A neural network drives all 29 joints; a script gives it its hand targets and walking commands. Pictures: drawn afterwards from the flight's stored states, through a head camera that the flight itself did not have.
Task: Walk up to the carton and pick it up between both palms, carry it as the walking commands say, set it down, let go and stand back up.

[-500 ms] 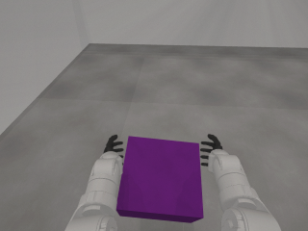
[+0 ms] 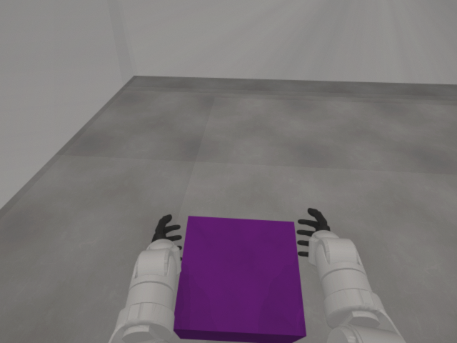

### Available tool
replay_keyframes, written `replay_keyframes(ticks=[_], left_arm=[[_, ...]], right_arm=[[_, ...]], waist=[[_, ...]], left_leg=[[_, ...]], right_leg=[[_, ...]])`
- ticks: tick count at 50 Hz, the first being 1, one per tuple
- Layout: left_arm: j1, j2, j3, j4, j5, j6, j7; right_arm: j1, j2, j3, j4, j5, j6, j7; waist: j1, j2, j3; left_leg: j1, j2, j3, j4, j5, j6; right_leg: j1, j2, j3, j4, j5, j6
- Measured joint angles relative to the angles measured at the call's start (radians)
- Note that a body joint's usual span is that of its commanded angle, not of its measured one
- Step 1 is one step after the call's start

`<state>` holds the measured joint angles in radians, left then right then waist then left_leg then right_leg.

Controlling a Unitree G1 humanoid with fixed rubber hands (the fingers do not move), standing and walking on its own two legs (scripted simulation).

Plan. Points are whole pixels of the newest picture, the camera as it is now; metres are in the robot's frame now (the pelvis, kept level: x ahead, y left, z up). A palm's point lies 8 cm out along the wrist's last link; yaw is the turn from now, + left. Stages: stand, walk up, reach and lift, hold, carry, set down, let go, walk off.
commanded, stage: reach and lift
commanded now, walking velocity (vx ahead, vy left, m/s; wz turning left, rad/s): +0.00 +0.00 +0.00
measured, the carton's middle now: (237, 279) +0.30 +0.00 -0.06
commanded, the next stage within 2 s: hold in 0.78 s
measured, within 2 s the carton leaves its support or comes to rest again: neither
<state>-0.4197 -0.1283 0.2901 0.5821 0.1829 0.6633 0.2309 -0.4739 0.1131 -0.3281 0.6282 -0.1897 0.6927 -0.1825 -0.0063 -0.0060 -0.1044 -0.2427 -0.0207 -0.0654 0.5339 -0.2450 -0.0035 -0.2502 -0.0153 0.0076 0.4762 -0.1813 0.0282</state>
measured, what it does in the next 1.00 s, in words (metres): stands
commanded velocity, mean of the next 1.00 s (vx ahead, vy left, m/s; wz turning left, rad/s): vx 0.00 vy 0.00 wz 0.00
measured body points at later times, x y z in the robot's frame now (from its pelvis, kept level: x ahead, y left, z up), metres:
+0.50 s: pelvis +0.00 +0.00 +0.00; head -0.06 +0.01 +0.45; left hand +0.32 +0.16 +0.03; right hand +0.32 -0.15 +0.04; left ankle +0.03 +0.12 -0.74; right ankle +0.05 -0.14 -0.74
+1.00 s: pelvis -0.01 +0.00 +0.00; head -0.09 +0.01 +0.44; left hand +0.30 +0.16 +0.03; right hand +0.31 -0.15 +0.04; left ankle +0.03 +0.12 -0.74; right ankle +0.05 -0.14 -0.74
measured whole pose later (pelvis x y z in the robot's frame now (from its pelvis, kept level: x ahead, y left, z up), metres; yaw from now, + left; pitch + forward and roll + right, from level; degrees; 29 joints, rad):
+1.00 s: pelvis -0.01 +0.00 +0.00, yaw +0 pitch -4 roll -1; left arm -0.39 -0.13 0.29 0.55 0.18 0.67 0.22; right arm -0.47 0.12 -0.32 0.63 -0.19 0.68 -0.18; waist -0.01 -0.01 -0.12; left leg -0.24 -0.02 -0.07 0.53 -0.23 0.00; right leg -0.25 -0.02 0.01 0.48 -0.16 0.03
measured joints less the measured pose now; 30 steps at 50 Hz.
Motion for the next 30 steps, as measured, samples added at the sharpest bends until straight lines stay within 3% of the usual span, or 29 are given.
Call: replay_keyframes(ticks=[12, 30], left_arm=[[0.0, 0.0, 0.014, 0.0, 0.0, -0.02, -0.005], [0.024, 0.0, 0.002, -0.028, 0.0, -0.002, -0.006]], right_arm=[[0.0, 0.004, 0.0, 0.011, 0.0, -0.038, 0.0], [0.0, 0.007, 0.007, 0.005, 0.0, -0.022, 0.0]], waist=[[0.0, 0.0, 0.009], [0.0, 0.0, -0.012]], left_leg=[[0.0, 0.0, 0.0, 0.0, 0.0, 0.0], [0.0, 0.0, 0.0, 0.0, 0.003, 0.0]], right_leg=[[0.0, 0.0, 0.0, 0.0, 0.001, 0.0], [0.0, 0.0, 0.0, 0.0, 0.003, 0.0]])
